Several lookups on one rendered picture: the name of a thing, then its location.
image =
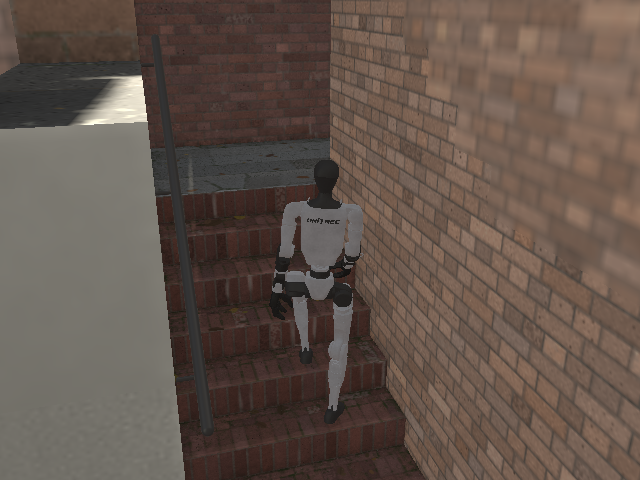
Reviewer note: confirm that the robot left forearm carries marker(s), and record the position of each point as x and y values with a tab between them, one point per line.
280	274

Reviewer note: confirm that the robot left upper arm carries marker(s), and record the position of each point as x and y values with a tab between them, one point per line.
291	211

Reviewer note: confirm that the robot left shin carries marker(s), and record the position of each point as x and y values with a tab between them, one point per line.
301	319

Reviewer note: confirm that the robot right forearm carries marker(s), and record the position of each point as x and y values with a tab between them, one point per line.
349	262

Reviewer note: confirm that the right robot hand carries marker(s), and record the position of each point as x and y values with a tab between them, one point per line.
341	274

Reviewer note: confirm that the robot right upper arm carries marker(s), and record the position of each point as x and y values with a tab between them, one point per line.
355	227

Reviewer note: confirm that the left robot hand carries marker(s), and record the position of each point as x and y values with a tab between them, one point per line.
276	305

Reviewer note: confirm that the humanoid robot torso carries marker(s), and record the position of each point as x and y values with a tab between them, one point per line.
322	237

